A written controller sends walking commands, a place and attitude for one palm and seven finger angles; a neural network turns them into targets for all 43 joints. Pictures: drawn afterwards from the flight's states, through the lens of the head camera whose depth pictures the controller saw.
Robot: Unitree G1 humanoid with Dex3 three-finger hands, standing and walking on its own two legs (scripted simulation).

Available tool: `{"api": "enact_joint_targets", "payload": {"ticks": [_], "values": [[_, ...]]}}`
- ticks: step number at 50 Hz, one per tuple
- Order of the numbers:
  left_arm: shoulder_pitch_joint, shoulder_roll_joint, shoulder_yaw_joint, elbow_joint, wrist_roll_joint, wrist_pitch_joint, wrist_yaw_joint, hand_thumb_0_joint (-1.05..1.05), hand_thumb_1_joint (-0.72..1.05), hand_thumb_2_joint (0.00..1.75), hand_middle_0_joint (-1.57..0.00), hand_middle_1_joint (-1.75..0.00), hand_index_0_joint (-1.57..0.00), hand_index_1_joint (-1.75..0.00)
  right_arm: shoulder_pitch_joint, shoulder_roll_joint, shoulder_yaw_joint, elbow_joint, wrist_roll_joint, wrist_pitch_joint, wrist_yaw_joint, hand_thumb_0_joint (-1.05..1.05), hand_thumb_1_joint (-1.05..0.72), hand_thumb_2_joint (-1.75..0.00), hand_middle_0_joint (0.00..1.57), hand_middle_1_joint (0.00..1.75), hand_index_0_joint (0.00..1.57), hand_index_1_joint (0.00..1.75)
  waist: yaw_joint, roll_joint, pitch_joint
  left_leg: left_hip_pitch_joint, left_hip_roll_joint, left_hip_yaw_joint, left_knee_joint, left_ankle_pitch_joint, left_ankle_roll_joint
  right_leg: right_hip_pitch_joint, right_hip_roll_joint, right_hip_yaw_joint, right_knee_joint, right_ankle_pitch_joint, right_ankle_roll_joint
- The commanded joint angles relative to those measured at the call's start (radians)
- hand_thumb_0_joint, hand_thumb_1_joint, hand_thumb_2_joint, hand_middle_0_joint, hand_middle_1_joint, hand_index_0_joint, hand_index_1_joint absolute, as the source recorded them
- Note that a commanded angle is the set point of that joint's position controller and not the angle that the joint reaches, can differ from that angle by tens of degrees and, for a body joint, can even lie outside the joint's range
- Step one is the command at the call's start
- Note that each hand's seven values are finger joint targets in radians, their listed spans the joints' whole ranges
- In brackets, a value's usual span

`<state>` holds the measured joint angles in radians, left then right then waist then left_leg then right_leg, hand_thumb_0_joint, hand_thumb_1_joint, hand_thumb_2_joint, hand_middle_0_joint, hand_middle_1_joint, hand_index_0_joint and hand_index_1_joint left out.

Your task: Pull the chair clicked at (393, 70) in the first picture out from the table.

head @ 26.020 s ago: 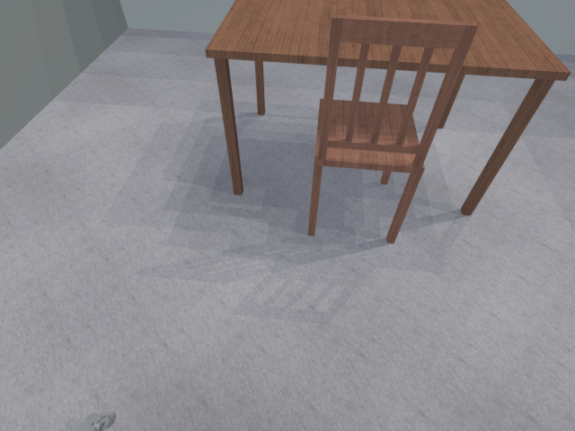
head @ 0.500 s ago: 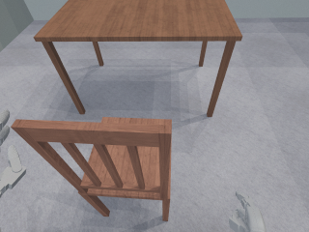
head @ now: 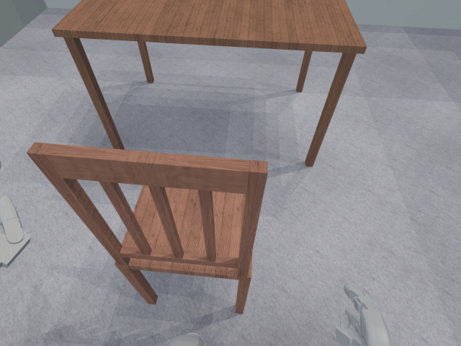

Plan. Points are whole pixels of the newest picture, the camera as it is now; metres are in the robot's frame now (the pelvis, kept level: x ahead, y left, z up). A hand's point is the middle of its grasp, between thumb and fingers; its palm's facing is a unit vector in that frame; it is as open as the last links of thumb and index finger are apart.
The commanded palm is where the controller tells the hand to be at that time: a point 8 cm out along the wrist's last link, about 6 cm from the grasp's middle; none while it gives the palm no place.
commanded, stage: step back with the hand held close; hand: left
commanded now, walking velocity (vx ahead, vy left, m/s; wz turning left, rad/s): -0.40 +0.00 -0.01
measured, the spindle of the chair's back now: (169, 226) +0.35 +0.16 -0.07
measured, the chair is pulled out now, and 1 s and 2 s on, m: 0.59 0.59 0.59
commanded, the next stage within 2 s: stop stepping back and stand still in 0.68 s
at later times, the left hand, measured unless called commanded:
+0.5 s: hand (36, 264) +0.17 +0.23 +0.18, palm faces +0.31 -0.80 -0.52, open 7.4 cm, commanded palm +0.11 +0.28 +0.19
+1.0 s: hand out of the picture +0.05 +0.21 +0.17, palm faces +0.38 -0.80 -0.47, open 7.4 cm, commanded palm -0.01 +0.25 +0.19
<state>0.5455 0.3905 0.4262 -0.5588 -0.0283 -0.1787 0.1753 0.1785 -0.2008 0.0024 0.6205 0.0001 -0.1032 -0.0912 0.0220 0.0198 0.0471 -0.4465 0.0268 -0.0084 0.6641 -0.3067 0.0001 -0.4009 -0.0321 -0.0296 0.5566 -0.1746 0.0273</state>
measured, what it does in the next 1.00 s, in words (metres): walks backwards: right foot, then left foot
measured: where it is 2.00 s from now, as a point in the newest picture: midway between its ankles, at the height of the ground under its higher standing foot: outside the picture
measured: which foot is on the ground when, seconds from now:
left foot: down 0.00-0.38, up 0.40-0.52, down 0.54-0.84, up 0.86-1.00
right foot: down 0.00-0.10, up 0.12-0.26, down 0.28-0.56, up 0.58-0.78, down 0.80-1.00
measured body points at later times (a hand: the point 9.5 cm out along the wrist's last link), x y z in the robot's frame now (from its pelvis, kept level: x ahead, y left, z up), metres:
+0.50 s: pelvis -0.04 -0.01 +0.01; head +0.00 +0.00 +0.46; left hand +0.15 +0.27 +0.21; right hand +0.14 -0.25 -0.08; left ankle -0.02 +0.11 -0.70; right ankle -0.05 -0.14 -0.72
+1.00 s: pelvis -0.16 -0.05 +0.02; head -0.15 -0.05 +0.47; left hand +0.02 +0.25 +0.20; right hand -0.02 -0.29 -0.08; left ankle -0.17 +0.08 -0.70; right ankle -0.14 -0.16 -0.72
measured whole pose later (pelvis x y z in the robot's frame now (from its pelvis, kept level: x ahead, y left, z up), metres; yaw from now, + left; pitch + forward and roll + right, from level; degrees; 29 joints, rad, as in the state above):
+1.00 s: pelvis -0.16 -0.05 +0.02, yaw -2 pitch +1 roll +1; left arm 0.60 0.40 0.40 -0.50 -0.05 -0.16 0.16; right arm 0.23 -0.20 0.01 0.66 0.01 -0.09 -0.08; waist -0.01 -0.02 -0.03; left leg -0.33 -0.01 0.00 0.72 -0.40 0.00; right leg -0.29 -0.05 -0.04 0.48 -0.22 0.00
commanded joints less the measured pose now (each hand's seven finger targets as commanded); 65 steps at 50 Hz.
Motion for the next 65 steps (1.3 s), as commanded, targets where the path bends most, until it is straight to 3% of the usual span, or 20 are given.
{"api": "enact_joint_targets", "payload": {"ticks": [1,3,6,8,15,17,21,23,25,26,29,33,40,43,45,50,53,55,60,65], "values": [[-0.034,0.218,0.146,-0.196,-0.006,-0.051,0.037,0.00,0.90,0.90,-0.20,-0.30,-0.20,-0.30,-0.076,-0.113,-0.053,-0.124,-0.004,-0.038,-0.011,0.00,-0.90,-0.90,0.20,0.30,0.20,0.30,-0.025,-0.090,-0.180,0.181,0.015,-0.054,-0.021,-0.013,0.009,-0.041,-0.190,0.166,-0.197,-0.020,-0.120],[-0.023,0.222,0.160,-0.209,-0.010,-0.061,0.035,0.00,0.90,0.90,-0.20,-0.30,-0.20,-0.30,-0.093,-0.125,-0.058,-0.143,0.001,-0.037,-0.019,0.00,-0.90,-0.90,0.20,0.30,0.20,0.30,-0.022,-0.021,-0.159,0.107,0.081,-0.134,-0.180,-0.072,0.030,-0.005,-0.105,0.108,-0.121,-0.127,-0.074],[-0.007,0.211,0.187,-0.224,0.004,-0.083,0.025,0.00,0.90,0.90,-0.20,-0.30,-0.20,-0.30,-0.118,-0.145,-0.062,-0.176,0.007,-0.058,-0.031,0.00,-0.90,-0.90,0.20,0.30,0.20,0.30,-0.024,0.290,-0.142,-0.288,0.289,-0.335,-0.507,-0.393,0.134,0.313,0.043,0.016,0.290,-0.183,-0.010],[0.005,0.211,0.171,-0.224,-0.007,-0.089,0.014,0.00,0.90,0.90,-0.20,-0.30,-0.20,-0.30,-0.096,-0.131,-0.064,-0.162,0.008,-0.071,-0.021,0.00,-0.90,-0.90,0.20,0.30,0.20,0.30,-0.015,0.155,-0.145,-0.118,0.254,-0.276,-0.378,-0.079,0.130,0.193,0.021,0.040,0.234,-0.194,-0.029],[-0.018,0.211,0.135,-0.216,-0.024,-0.117,-0.016,0.00,0.90,0.90,-0.20,-0.30,-0.20,-0.30,-0.084,-0.142,-0.049,-0.090,-0.016,-0.106,0.001,0.00,-0.90,-0.90,0.20,0.30,0.20,0.30,0.003,0.181,-0.223,0.262,0.215,-0.178,-0.204,0.528,0.093,0.163,-0.005,0.020,-0.156,0.009,-0.032],[-0.009,0.210,0.128,-0.234,-0.030,-0.108,-0.028,0.00,0.90,0.90,-0.20,-0.30,-0.20,-0.30,-0.086,-0.144,-0.067,-0.115,0.003,-0.098,0.005,0.00,-0.90,-0.90,0.20,0.30,0.20,0.30,0.005,0.061,-0.293,0.315,0.145,-0.095,-0.110,0.493,0.041,0.173,-0.022,0.037,-0.163,0.200,-0.052],[0.034,0.255,0.173,-0.193,-0.041,-0.100,-0.013,0.00,0.90,0.90,-0.20,-0.30,-0.20,-0.30,-0.109,-0.096,-0.069,-0.128,0.017,-0.050,0.004,0.00,-0.90,-0.90,0.20,0.30,0.20,0.30,-0.018,-0.169,-0.207,0.131,-0.036,-0.040,0.266,-0.060,-0.021,0.047,-0.321,0.261,-0.257,0.358,-0.212],[0.038,0.237,0.180,-0.148,-0.023,-0.085,-0.002,0.00,0.90,0.90,-0.20,-0.30,-0.20,-0.30,-0.147,-0.059,-0.046,-0.135,0.005,-0.032,-0.005,0.00,-0.90,-0.90,0.20,0.30,0.20,0.30,-0.027,-0.166,-0.142,-0.005,-0.012,-0.085,0.182,-0.139,-0.016,0.163,-0.292,0.187,-0.190,0.547,-0.204],[0.046,0.211,0.169,-0.138,-0.020,-0.085,0.003,0.00,0.90,0.90,-0.20,-0.30,-0.20,-0.30,-0.142,-0.065,-0.029,-0.133,0.006,-0.023,-0.020,0.00,-0.90,-0.90,0.20,0.30,0.20,0.30,-0.038,-0.133,-0.143,0.052,0.002,-0.065,-0.169,0.082,-0.006,0.244,-0.194,0.091,-0.074,0.589,-0.119],[0.059,0.236,0.189,-0.152,-0.018,-0.087,0.008,0.00,0.90,0.90,-0.20,-0.30,-0.20,-0.30,-0.132,-0.094,-0.045,-0.130,0.007,-0.018,-0.028,0.00,-0.90,-0.90,0.20,0.30,0.20,0.30,-0.033,-0.047,-0.169,0.129,0.069,-0.096,-0.322,0.473,0.020,0.243,-0.105,0.039,0.008,0.492,-0.050],[0.144,0.224,0.171,-0.177,-0.035,-0.096,-0.012,0.00,0.90,0.90,-0.20,-0.30,-0.20,-0.30,-0.113,-0.101,-0.082,-0.126,-0.005,-0.049,-0.001,0.00,-0.90,-0.90,0.20,0.30,0.20,0.30,-0.001,0.263,-0.304,0.415,0.306,-0.246,-0.263,1.054,0.147,0.003,0.007,0.054,0.265,-0.299,-0.020],[0.053,0.200,0.119,-0.314,-0.026,-0.089,-0.006,0.00,0.90,0.90,-0.20,-0.30,-0.20,-0.30,-0.073,-0.123,-0.077,-0.111,-0.006,-0.082,0.022,0.00,-0.90,-0.90,0.20,0.30,0.20,0.30,-0.010,0.213,-0.259,0.389,0.263,-0.182,-0.244,0.964,0.125,0.051,0.001,0.024,0.149,-0.187,-0.035],[0.096,0.221,0.166,-0.160,-0.050,-0.083,-0.021,0.00,0.90,0.90,-0.20,-0.30,-0.20,-0.30,-0.088,-0.131,-0.056,-0.122,0.005,-0.083,0.014,0.00,-0.90,-0.90,0.20,0.30,0.20,0.30,-0.012,0.130,-0.165,0.083,0.167,-0.128,-0.239,0.076,0.056,0.266,-0.029,-0.012,-0.172,-0.021,-0.028],[0.034,0.230,0.130,-0.154,-0.047,-0.047,-0.005,0.00,0.90,0.90,-0.20,-0.30,-0.20,-0.30,-0.045,-0.123,-0.069,-0.131,0.032,-0.049,0.013,0.00,-0.90,-0.90,0.20,0.30,0.20,0.30,-0.035,-0.252,-0.179,0.183,-0.041,-0.008,0.264,-0.073,-0.029,-0.017,-0.310,0.329,-0.378,-0.252,-0.182],[0.006,0.201,0.115,-0.131,-0.048,-0.020,0.012,0.00,0.90,0.90,-0.20,-0.30,-0.20,-0.30,-0.060,-0.096,-0.044,-0.127,0.025,-0.037,0.016,0.00,-0.90,-0.90,0.20,0.30,0.20,0.30,-0.047,-0.174,-0.171,0.147,-0.013,-0.062,0.340,-0.117,-0.010,0.000,-0.337,0.267,-0.334,-0.174,-0.198],[-0.022,0.223,0.118,-0.116,-0.013,-0.053,0.019,0.00,0.90,0.90,-0.20,-0.30,-0.20,-0.30,-0.059,-0.115,-0.035,-0.132,0.010,-0.068,-0.012,0.00,-0.90,-0.90,0.20,0.30,0.20,0.30,-0.039,-0.097,-0.062,0.190,-0.008,-0.002,-0.273,-0.089,0.039,0.133,-0.196,0.143,-0.285,-0.260,-0.078],[0.031,0.218,0.120,-0.169,-0.006,-0.081,0.005,0.00,0.90,0.90,-0.20,-0.30,-0.20,-0.30,-0.038,-0.146,-0.060,-0.153,0.020,-0.091,0.003,0.00,-0.90,-0.90,0.20,0.30,0.20,0.30,-0.014,0.041,-0.101,0.183,0.084,-0.083,-0.346,0.122,0.064,0.274,-0.091,0.083,-0.162,-0.012,-0.027],[0.049,0.217,0.132,-0.125,-0.003,-0.083,-0.001,0.00,0.90,0.90,-0.20,-0.30,-0.20,-0.30,-0.045,-0.120,-0.044,-0.147,0.027,-0.085,0.011,0.00,-0.90,-0.90,0.20,0.30,0.20,0.30,-0.027,0.150,-0.086,0.111,0.079,-0.095,-0.393,-0.086,0.063,0.265,-0.077,0.053,-0.174,-0.171,-0.022],[-0.052,0.189,0.097,-0.084,0.003,-0.096,0.005,0.00,0.90,0.90,-0.20,-0.30,-0.20,-0.30,-0.021,-0.135,-0.055,-0.136,0.025,-0.098,0.003,0.00,-0.90,-0.90,0.20,0.30,0.20,0.30,-0.034,0.019,-0.030,0.047,0.058,-0.088,-0.355,-0.209,0.063,0.237,-0.059,0.074,-0.216,-0.249,-0.026],[-0.087,0.168,0.072,-0.070,0.003,-0.083,0.008,0.00,0.90,0.90,-0.20,-0.30,-0.20,-0.30,-0.026,-0.135,-0.049,-0.127,0.018,-0.098,-0.002,0.00,-0.90,-0.90,0.20,0.30,0.20,0.30,-0.038,0.040,-0.036,0.076,0.063,-0.091,-0.352,-0.222,0.071,0.210,-0.043,0.079,-0.203,-0.252,-0.040]]}}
